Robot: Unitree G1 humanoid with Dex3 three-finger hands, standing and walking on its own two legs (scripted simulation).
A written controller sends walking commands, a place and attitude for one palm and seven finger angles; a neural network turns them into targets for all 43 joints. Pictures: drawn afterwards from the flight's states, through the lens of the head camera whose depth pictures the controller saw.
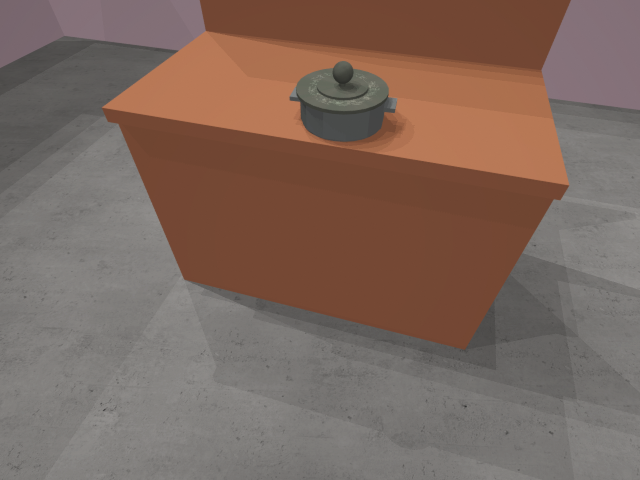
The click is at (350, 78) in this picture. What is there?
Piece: lid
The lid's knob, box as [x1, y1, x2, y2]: [333, 61, 352, 83]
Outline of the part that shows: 340,61 333,68 333,76 338,82 344,83 351,78 352,67 349,63 345,61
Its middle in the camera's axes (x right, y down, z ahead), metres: +0.05 -0.37 +0.86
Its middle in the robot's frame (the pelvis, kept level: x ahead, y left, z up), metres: +0.90 +0.00 +0.10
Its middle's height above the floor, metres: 0.88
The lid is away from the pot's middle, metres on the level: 0.00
